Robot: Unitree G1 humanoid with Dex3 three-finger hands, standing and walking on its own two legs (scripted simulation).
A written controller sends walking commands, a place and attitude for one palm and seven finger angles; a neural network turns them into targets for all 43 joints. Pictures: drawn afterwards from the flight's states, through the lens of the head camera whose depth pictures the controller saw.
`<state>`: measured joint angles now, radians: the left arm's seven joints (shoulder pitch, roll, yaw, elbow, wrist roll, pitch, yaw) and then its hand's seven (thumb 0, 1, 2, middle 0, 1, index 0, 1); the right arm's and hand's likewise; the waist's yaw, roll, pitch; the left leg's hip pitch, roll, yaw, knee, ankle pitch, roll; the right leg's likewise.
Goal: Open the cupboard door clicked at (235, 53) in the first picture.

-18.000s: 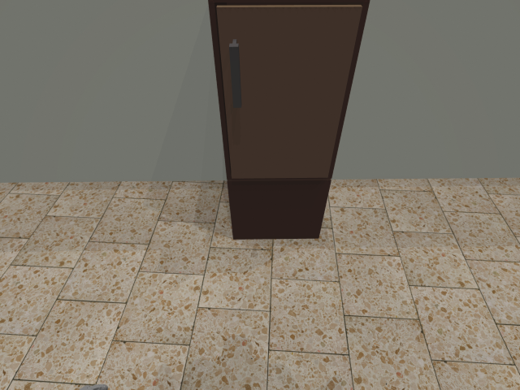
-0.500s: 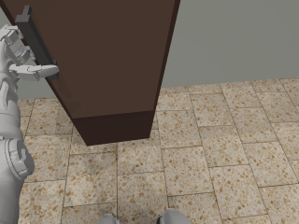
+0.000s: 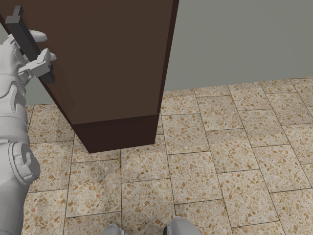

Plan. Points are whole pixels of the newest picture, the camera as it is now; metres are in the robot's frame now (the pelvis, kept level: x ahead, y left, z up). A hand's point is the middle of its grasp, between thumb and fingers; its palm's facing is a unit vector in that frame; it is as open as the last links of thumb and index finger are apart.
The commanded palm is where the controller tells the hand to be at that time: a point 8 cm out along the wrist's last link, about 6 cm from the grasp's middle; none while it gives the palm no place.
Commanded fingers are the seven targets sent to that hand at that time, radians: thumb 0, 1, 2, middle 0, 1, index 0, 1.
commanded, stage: pull the door open along its arc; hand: left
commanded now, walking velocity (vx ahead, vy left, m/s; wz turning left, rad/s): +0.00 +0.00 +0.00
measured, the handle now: (35, 48) +0.56 +0.24 +0.12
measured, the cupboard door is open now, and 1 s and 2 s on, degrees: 0 39 41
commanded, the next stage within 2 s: open thumb and fingers to let go in 1.04 s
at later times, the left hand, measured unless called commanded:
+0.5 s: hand (47, 81) +0.45 +0.20 +0.12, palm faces +0.04 -1.00 +0.00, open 6.1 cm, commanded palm +0.39 +0.25 +0.12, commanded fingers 0.00 0.90 0.90 -0.40 -1.35 -0.40 -1.35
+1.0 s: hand (98, 132) +0.32 +0.09 +0.13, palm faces +0.42 -0.91 +0.01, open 6.4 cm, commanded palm +0.24 +0.12 +0.12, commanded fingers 0.00 0.90 0.90 -0.40 -1.35 -0.40 -1.35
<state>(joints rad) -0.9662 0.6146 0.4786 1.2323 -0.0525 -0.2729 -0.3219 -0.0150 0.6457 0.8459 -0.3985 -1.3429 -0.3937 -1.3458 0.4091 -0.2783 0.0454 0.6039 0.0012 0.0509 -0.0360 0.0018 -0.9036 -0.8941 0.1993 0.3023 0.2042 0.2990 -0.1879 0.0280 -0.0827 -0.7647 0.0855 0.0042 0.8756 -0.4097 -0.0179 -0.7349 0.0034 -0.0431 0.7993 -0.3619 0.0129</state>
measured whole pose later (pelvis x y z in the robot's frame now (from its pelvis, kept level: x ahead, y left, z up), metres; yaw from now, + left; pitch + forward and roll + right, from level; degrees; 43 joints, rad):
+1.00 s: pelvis +0.04 -0.02 +0.02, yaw +3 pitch +3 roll +0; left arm 0.18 -0.10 -0.17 -0.19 0.04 0.12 0.49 0.03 0.65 0.71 -0.29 -1.30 -0.33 -1.33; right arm 0.15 -0.17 0.03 0.51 -0.05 0.09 0.02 0.01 -0.90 -0.89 0.20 0.30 0.20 0.30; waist 0.01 0.04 -0.10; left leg -0.32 0.06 0.00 0.66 -0.40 -0.05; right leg -0.31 -0.02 -0.06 0.67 -0.41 -0.01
